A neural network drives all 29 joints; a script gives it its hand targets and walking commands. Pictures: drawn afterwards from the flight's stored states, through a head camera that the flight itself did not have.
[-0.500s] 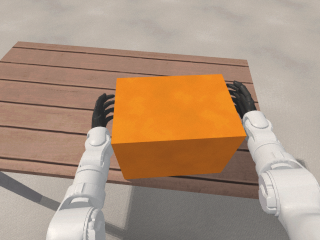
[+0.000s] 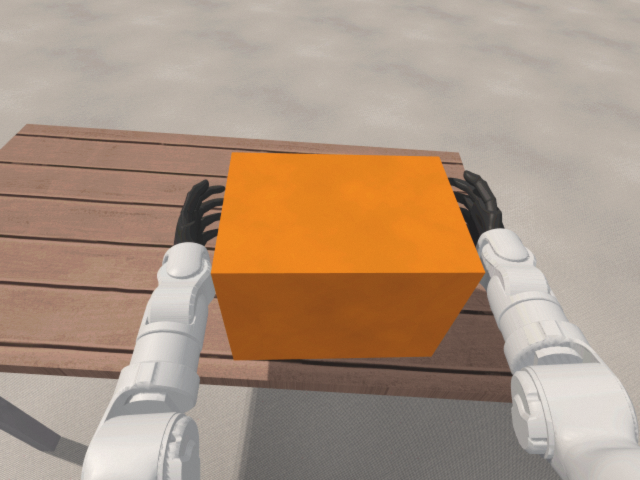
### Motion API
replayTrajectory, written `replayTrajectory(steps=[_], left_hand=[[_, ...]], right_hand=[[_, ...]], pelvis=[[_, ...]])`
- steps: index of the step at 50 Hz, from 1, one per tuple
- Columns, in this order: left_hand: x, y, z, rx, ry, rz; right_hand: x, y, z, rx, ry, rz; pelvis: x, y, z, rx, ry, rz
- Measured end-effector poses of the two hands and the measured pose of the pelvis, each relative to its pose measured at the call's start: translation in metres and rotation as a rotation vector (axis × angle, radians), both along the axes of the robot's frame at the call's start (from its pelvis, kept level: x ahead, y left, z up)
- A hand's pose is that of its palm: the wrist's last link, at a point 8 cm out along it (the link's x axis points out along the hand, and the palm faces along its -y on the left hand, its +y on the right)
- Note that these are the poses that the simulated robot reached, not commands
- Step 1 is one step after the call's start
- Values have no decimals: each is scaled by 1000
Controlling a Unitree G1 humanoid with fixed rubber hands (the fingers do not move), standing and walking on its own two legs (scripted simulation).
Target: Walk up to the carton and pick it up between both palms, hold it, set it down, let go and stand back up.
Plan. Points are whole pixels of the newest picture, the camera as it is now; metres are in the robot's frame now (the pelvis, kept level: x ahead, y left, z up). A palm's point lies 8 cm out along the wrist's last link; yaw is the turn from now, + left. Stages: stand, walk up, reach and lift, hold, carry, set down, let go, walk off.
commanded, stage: reach and lift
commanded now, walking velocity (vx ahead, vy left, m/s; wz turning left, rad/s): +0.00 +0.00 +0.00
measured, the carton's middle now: (336, 258) +0.39 +0.01 +0.05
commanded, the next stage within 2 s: hold in 1.76 s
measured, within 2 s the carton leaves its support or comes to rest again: neither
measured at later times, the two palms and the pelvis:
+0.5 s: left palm (170, 218) +0.35 +0.22 +0.14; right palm (486, 230) +0.38 -0.17 +0.14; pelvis +0.01 +0.01 +0.00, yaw +1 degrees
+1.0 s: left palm (161, 197) +0.35 +0.22 +0.18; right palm (496, 230) +0.36 -0.16 +0.17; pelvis -0.01 +0.02 +0.00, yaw +0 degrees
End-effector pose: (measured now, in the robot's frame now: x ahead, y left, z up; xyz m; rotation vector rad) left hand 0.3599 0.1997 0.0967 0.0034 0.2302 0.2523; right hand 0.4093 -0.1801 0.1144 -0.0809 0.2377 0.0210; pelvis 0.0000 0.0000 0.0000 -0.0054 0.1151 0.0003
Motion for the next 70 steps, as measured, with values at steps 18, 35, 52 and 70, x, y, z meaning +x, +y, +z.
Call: replayTrajectory(steps=[18,35,52,70], left_hand=[[-7,20,33,17,-47,-33],[-9,14,61,4,-70,-107],[-6,18,81,-2,-77,-139],[-2,12,81,-7,-71,-150]], right_hand=[[-19,19,14,49,-44,-44],[-43,12,38,68,-65,-121],[-52,15,53,84,-71,-152],[-49,10,59,62,-71,-160]], pelvis=[[7,11,1,-3,-65,29],[4,17,1,-3,-135,11],[-5,21,1,-1,-152,4],[1,16,1,-3,-168,4]])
